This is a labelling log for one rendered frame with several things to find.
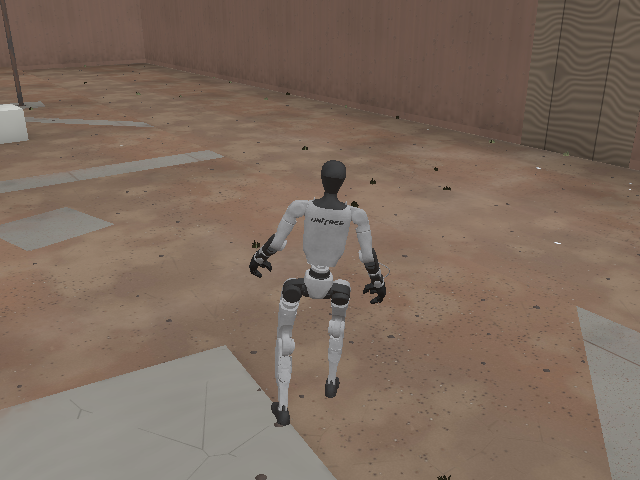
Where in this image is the left robot upper arm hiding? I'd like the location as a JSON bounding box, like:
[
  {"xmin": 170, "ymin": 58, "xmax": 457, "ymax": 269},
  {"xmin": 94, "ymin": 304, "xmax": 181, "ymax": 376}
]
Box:
[{"xmin": 269, "ymin": 200, "xmax": 309, "ymax": 251}]

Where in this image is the left robot forearm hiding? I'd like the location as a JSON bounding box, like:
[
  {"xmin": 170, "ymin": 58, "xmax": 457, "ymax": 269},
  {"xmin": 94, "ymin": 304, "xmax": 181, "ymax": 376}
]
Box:
[{"xmin": 254, "ymin": 234, "xmax": 277, "ymax": 264}]

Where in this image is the right robot hand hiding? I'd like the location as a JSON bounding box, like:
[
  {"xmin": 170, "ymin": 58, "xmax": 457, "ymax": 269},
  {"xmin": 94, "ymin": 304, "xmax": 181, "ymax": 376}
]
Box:
[{"xmin": 363, "ymin": 282, "xmax": 386, "ymax": 304}]

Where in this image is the robot head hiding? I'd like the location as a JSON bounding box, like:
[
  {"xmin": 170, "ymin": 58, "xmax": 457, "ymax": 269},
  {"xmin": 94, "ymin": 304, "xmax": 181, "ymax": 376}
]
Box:
[{"xmin": 312, "ymin": 160, "xmax": 347, "ymax": 210}]

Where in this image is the robot right shin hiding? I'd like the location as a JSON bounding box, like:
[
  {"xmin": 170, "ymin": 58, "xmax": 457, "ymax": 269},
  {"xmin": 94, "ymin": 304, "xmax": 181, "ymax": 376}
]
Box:
[{"xmin": 328, "ymin": 321, "xmax": 345, "ymax": 385}]

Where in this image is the left robot hand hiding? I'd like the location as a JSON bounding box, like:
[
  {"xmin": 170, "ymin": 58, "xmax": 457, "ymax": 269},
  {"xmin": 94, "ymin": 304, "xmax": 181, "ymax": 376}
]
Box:
[{"xmin": 249, "ymin": 251, "xmax": 272, "ymax": 278}]

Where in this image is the right robot upper arm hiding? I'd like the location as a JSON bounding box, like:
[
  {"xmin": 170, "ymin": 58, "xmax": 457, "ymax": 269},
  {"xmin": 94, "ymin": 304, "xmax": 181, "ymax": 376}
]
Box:
[{"xmin": 350, "ymin": 206, "xmax": 374, "ymax": 263}]

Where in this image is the right robot forearm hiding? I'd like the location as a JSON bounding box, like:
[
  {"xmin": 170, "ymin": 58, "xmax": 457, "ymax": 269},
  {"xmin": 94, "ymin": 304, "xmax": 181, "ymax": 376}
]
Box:
[{"xmin": 364, "ymin": 248, "xmax": 384, "ymax": 288}]

